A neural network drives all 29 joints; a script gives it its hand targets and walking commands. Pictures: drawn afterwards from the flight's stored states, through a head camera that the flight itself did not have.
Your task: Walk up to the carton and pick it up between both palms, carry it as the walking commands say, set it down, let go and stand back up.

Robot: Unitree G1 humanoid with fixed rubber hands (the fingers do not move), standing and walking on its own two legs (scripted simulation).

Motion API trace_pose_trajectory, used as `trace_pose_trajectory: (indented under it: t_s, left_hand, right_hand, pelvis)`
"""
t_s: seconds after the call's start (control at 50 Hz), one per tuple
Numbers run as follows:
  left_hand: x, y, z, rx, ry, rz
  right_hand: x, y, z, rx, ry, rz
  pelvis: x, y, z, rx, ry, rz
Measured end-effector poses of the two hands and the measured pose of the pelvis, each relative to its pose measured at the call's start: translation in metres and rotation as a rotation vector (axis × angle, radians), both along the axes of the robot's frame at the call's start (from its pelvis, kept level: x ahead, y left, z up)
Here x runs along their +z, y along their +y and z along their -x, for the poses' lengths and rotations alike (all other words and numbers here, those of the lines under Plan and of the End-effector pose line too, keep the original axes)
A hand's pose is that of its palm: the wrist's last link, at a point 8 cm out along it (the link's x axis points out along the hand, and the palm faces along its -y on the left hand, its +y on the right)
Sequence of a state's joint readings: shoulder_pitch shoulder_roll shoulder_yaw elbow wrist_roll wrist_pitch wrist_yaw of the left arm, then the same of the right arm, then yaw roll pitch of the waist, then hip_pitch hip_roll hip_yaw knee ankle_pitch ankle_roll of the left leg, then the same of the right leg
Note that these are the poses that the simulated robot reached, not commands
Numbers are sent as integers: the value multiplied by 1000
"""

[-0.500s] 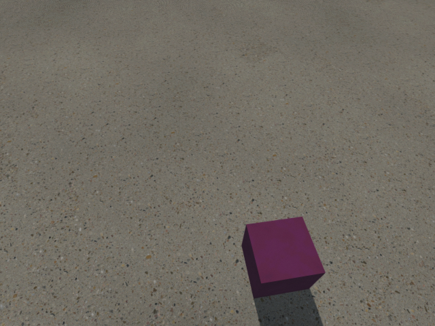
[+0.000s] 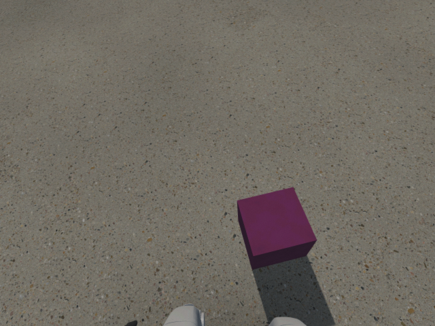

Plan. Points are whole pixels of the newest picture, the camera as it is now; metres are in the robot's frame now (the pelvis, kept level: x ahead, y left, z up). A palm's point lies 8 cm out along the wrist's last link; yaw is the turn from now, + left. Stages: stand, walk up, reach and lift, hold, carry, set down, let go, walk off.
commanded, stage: walk up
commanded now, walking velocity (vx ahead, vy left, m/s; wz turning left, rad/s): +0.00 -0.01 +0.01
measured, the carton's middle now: (272, 229) +0.51 -0.17 -0.66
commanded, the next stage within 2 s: none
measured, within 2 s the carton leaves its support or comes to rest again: neither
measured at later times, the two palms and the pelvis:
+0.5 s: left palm out of the picture -0.02 +0.20 -0.14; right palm out of the picture +0.03 -0.22 -0.13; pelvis +0.00 -0.01 +0.01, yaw +0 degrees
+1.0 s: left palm (195, 321) +0.14 +0.08 -0.13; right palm out of the picture +0.02 -0.45 -0.14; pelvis +0.05 -0.16 -0.01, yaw +6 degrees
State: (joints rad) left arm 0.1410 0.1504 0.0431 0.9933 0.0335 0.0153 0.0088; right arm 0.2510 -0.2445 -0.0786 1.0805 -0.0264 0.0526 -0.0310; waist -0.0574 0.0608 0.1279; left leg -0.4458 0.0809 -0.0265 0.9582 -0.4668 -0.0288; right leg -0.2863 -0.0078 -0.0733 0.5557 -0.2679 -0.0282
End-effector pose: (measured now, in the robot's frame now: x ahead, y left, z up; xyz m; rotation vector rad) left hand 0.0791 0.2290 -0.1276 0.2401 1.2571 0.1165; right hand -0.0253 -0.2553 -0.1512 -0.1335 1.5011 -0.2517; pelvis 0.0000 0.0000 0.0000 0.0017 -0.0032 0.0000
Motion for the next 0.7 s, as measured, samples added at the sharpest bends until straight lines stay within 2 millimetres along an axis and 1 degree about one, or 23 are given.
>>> trace_pose_trajectory:
  t_s: [0.04,0.06,0.14,0.22,0.26,0.32,0.44,0.5,0.54,0.58,0.62,0.66,0.7]
  left_hand:
    - [0,-15,8,30,-4,23]
    - [0,-18,11,53,-10,23]
    - [-7,-26,24,91,-21,55]
    - [-17,-29,39,118,-6,89]
    - [-20,-27,48,135,16,97]
    - [-18,-27,62,162,48,111]
    - [-13,-29,89,151,129,103]
    - [-11,-29,99,149,164,98]
    - [-12,-25,101,151,184,96]
    - [-13,-18,94,154,179,79]
    - [-12,-13,80,165,141,65]
    - [-11,-13,63,165,98,54]
    - [-10,-17,46,152,69,44]
  right_hand:
    - [2,-1,-11,16,-25,-18]
    - [3,-1,-18,25,-40,-24]
    - [8,3,-43,76,-99,-27]
    - [12,8,-65,120,-165,-9]
    - [18,14,-70,133,-188,-8]
    - [24,22,-70,152,-201,-19]
    - [21,31,-62,122,-191,-37]
    - [18,33,-51,98,-170,-51]
    - [18,30,-40,75,-144,-36]
    - [21,20,-23,59,-91,-5]
    - [27,6,-4,65,-20,26]
    - [34,-12,10,66,45,57]
    - [41,-33,20,53,84,90]
  pelvis:
    - [3,-6,-1,7,-5,1]
    - [3,-8,-2,10,-7,3]
    - [3,-17,-1,20,-18,12]
    - [1,-16,0,23,-26,31]
    - [3,-16,2,19,-37,13]
    - [9,-15,0,10,-43,5]
    - [12,-9,0,-1,-57,3]
    - [13,-7,0,-3,-56,0]
    - [12,-10,0,19,-39,3]
    - [11,-16,0,54,-26,7]
    - [12,-25,-1,78,-12,12]
    - [13,-35,-3,88,0,20]
    - [13,-46,-5,85,13,26]
